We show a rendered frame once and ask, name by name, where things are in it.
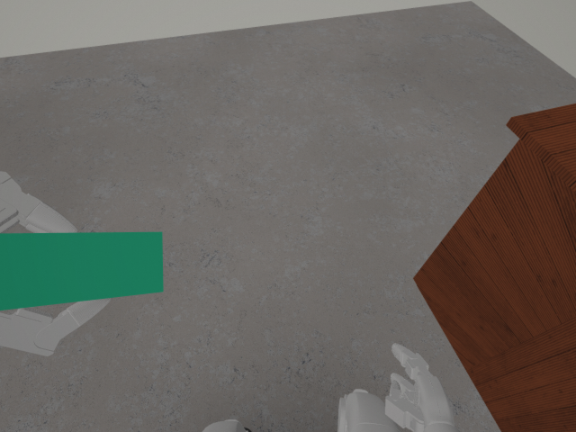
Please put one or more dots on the sponge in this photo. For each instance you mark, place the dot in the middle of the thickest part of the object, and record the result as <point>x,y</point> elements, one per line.
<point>38,269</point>

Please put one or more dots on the right robot thigh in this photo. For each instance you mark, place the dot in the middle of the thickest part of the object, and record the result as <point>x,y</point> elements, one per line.
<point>363,412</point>

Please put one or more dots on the robot left hand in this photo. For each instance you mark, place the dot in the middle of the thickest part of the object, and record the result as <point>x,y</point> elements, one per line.
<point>31,330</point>

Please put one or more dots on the robot right hand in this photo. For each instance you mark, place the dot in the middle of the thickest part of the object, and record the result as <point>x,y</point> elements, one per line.
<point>425,403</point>

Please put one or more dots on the table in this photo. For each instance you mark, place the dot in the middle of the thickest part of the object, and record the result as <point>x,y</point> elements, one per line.
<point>502,282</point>

